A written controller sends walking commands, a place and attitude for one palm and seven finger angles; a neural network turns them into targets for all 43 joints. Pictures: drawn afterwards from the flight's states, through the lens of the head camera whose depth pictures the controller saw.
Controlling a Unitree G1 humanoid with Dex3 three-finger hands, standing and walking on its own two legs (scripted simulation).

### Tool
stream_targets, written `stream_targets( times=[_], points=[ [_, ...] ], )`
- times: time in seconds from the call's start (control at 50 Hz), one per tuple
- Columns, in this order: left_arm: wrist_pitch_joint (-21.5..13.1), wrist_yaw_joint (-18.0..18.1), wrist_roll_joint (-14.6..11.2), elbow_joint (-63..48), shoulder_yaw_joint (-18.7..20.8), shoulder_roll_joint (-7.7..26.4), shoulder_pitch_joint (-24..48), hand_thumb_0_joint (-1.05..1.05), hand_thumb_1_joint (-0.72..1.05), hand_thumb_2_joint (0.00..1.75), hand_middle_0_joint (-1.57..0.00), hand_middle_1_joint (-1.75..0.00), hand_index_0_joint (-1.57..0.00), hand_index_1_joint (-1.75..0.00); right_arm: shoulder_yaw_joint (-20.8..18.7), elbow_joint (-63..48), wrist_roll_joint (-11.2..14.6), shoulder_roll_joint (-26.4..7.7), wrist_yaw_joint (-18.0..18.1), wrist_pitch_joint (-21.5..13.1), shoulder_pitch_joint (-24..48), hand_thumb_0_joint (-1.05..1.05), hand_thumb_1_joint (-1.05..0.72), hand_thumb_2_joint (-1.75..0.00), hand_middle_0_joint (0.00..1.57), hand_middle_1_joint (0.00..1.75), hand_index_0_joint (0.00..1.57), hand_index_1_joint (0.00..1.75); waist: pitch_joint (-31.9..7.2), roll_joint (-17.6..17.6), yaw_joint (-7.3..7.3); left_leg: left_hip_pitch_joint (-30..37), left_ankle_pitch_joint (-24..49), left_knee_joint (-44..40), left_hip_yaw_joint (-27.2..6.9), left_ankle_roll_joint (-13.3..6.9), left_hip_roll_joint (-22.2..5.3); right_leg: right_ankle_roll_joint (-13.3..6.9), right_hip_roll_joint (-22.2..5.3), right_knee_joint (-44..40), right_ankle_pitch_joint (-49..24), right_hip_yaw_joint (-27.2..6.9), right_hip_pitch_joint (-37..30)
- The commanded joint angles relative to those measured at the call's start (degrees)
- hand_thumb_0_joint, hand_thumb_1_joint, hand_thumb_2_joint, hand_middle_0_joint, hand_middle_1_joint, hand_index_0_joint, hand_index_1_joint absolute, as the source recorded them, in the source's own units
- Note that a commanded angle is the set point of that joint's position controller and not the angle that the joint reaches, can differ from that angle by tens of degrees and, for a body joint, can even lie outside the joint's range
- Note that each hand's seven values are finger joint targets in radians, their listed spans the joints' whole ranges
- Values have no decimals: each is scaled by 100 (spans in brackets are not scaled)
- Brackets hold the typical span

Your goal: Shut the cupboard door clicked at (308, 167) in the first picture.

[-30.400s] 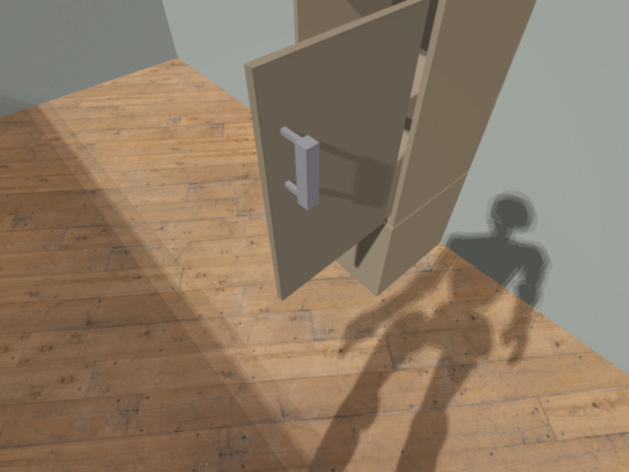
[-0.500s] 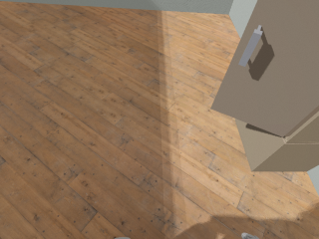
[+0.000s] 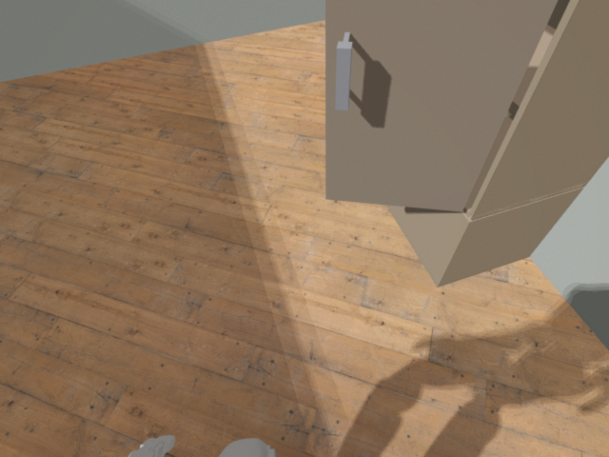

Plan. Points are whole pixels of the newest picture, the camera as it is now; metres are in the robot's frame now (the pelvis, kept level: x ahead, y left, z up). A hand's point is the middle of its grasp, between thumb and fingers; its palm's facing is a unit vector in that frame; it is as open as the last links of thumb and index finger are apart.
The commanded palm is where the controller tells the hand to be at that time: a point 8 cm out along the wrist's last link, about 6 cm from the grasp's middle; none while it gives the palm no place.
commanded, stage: turn to face it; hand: left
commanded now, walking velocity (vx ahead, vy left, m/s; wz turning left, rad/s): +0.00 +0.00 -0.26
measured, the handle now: (344, 71) +0.79 -0.06 +0.08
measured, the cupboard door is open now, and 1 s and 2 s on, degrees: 63 63 63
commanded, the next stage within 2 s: take the last steps up to it in 0.04 s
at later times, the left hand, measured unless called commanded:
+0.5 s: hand out of the picture +0.15 +0.19 -0.16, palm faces -0.17 -0.97 -0.16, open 7.4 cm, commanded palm none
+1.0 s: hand (274, 390) +0.25 +0.07 -0.18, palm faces -0.13 -0.98 -0.17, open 7.3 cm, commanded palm none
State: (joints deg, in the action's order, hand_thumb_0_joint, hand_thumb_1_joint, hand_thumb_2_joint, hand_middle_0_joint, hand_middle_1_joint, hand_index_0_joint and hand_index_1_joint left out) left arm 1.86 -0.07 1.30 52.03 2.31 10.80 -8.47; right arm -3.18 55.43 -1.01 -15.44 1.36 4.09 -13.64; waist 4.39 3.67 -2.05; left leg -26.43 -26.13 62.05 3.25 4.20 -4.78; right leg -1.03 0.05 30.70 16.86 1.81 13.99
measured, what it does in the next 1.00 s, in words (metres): walks ahead: left foot, then right foot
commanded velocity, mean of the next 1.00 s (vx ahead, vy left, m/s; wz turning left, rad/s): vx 0.24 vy -0.09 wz -0.11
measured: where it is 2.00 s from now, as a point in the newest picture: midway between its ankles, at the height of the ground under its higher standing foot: (368, 434)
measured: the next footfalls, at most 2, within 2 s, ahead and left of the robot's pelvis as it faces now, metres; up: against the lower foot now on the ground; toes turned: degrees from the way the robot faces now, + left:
left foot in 0.22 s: +0.07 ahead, +0.13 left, +0.00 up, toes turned +1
right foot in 0.68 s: +0.16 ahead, -0.20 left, +0.00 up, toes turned -16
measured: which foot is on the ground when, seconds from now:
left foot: up 0.00-0.20, down 0.22-0.68, up 0.70-1.00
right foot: down 0.00-0.22, up 0.24-0.66, down 0.68-1.00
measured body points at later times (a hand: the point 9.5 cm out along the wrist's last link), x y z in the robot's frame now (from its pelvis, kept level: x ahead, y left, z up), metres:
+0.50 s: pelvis +0.05 +0.00 +0.02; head +0.09 +0.02 +0.46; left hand +0.16 +0.24 -0.15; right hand -0.01 -0.23 -0.12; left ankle +0.03 +0.13 -0.73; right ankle +0.05 -0.16 -0.66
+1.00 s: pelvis +0.21 -0.11 +0.00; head +0.24 -0.09 +0.45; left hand +0.25 +0.12 -0.17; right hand +0.25 -0.35 -0.14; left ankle +0.29 -0.03 -0.73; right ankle +0.12 -0.19 -0.73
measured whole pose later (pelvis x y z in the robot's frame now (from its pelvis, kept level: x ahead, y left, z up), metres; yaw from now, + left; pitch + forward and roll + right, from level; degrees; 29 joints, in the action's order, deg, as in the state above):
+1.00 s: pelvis +0.21 -0.11 +0.00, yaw -9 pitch +0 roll -2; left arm -2.0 0.0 1.2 63.3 2.5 10.4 -15.9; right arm -1.9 56.3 -1.8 -9.8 -0.3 -1.6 -10.9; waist 2.4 0.6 -0.8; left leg -23.3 -13.5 36.0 7.1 1.2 -4.7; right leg -1.9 1.9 25.0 20.6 8.1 4.6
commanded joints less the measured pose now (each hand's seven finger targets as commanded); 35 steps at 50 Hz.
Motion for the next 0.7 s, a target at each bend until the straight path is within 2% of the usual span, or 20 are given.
stream_targets(
  times=[0.0,0.06,0.1,0.12,0.16,0.18,0.2,0.22,0.24,0.28,0.32,0.38,0.48,0.52,0.58,0.6,0.62,0.64,0.66,0.68],
  points=[
    [-133,101,9,-327,293,1124,-62,0,90,90,-20,-30,-20,-30,-55,-416,-3,-226,-49,-183,-86,0,-90,-90,20,30,20,30,-570,-1176,111,-217,403,-309,-116,35,7,-919,-1332,-1240,-2124,-1086,-362],
    [-115,98,31,-218,334,1174,-241,0,90,90,-20,-30,-20,-30,-25,-476,21,-156,-24,-232,90,0,-90,-90,20,30,20,30,-514,-1202,236,-1,199,-1279,-68,0,97,-1056,-1425,-1169,-2129,-1427,-437],
    [-99,95,34,-161,366,1232,-226,0,90,90,-20,-30,-20,-30,-4,-439,34,-94,-4,-276,-60,0,-90,-90,20,30,20,30,-594,-1153,186,368,341,-2044,-11,-29,180,-1009,-1382,-976,-2214,-1476,-458],
    [-86,95,8,-123,355,1186,-216,0,90,90,-20,-30,-20,-30,15,-364,31,-74,14,-290,-156,0,-90,-90,20,30,20,30,-583,-1164,146,739,728,-2486,32,-51,246,-885,-1266,-883,-2076,-1449,-263],
    [-48,59,-47,-110,315,972,-102,0,90,90,-20,-30,-20,-30,22,-221,-9,-189,39,-389,-665,0,-90,-90,20,30,20,30,-629,-888,-107,1897,1452,-3763,-69,-126,117,-476,-857,-567,-579,-1272,488],
    [-17,0,-63,-162,259,666,-242,0,90,90,-20,-30,-20,-30,-65,-202,-84,-610,45,-441,-855,0,-90,-90,20,30,20,30,-653,294,-127,2357,824,-4289,-1231,-447,-759,-180,-188,253,927,-790,1288],
    [2,-52,-51,-330,228,450,-203,0,90,90,-20,-30,-20,-30,-166,-221,-182,-1190,86,-441,-1165,0,-90,-90,20,30,20,30,-488,1399,-297,2291,-452,-5044,-2806,-1081,-2035,48,377,1629,1838,15,1985],
    [44,-96,41,-449,269,657,248,0,90,90,-20,-30,-20,-30,-207,-159,-178,-1252,144,-474,-1285,0,-90,-90,20,30,20,30,-259,1101,-439,2072,-818,-5407,-3253,-1289,-2353,62,115,2721,1684,-402,2392],
    [30,-157,77,-408,321,703,321,0,90,90,-20,-30,-20,-30,-168,-198,-162,-1090,147,-493,-1068,0,-90,-90,20,30,20,30,-74,756,-271,1741,-879,-5450,-2947,-1190,-2137,58,-69,3281,1191,-581,2428],
    [-28,-273,79,-202,340,667,55,0,90,90,-20,-30,-20,-30,-56,-343,-137,-691,132,-587,-563,0,-90,-90,20,30,20,30,-24,441,3,1630,35,-5283,-1789,-970,-1632,137,-232,3522,427,-425,2296],
    [-15,-303,65,-115,311,540,-35,0,90,90,-20,-30,-20,-30,-42,-239,-126,-586,139,-652,-722,0,-90,-90,20,30,20,30,-144,420,13,1955,909,-5147,-1089,-905,-1423,212,-226,3393,84,-349,2285],
    [-38,-328,55,-102,257,435,154,0,90,90,-20,-30,-20,-30,-60,-25,-107,-504,140,-710,-1153,0,-90,-90,20,30,20,30,-203,414,-127,2477,1879,-5027,-732,-992,-1442,280,-299,2897,-131,-193,2448],
    [-50,-366,44,-157,176,362,664,0,90,90,-20,-30,-20,-30,-140,202,-138,-586,81,-671,-1367,0,-90,-90,20,30,20,30,95,614,-260,2213,1819,-5039,-275,-1023,-1536,271,-402,1554,-193,112,1979],
    [-53,-379,29,-111,184,363,613,0,90,90,-20,-30,-20,-30,-168,224,-151,-664,56,-658,-1177,0,-90,-90,20,30,20,30,148,778,-165,1910,1545,-5037,-129,-1001,-1552,238,-370,1146,-227,225,1551],
    [-134,-367,31,16,220,484,367,0,90,90,-20,-30,-20,-30,-203,269,-148,-732,29,-633,-1038,0,-90,-90,20,30,20,30,-2,703,-23,1668,1589,-4622,-81,-915,-1513,124,-219,361,-169,386,564],
    [-178,-350,31,183,248,522,-100,0,90,90,-20,-30,-20,-30,-191,283,-131,-747,20,-617,-924,0,-90,-90,20,30,20,30,-187,533,222,1599,1856,-4180,119,-773,-1320,69,-20,-115,-428,577,-55],
    [-244,-305,40,434,302,764,-799,0,90,90,-20,-30,-20,-30,-181,296,-82,-640,-12,-619,-909,0,-90,-90,20,30,20,30,-529,-40,531,1129,2111,-3220,431,-593,-990,-57,-8,-531,-490,450,-1228],
    [-339,-210,61,715,423,1273,-1665,0,90,90,-20,-30,-20,-30,-95,206,6,-290,-80,-645,-868,0,-90,-90,20,30,20,30,-1063,-1234,912,-57,1335,-1698,918,-375,-434,-484,-1135,-1012,452,-849,-2602],
    [-364,-117,2,881,471,1638,-2101,0,90,90,-20,-30,-20,-30,6,-78,46,38,-68,-647,-479,0,-90,-90,20,30,20,30,-983,-2146,1023,-1080,-1154,-197,641,-301,189,-983,-2194,-1661,298,-2581,-2648],
    [-364,-27,-22,880,464,1530,-1927,0,90,90,-20,-30,-20,-30,-31,-139,48,-86,-48,-605,-251,0,-90,-90,20,30,20,30,-831,-1951,935,-1290,-945,478,12,-403,-31,-1175,-2280,-1880,238,-2680,-2153]
  ],
)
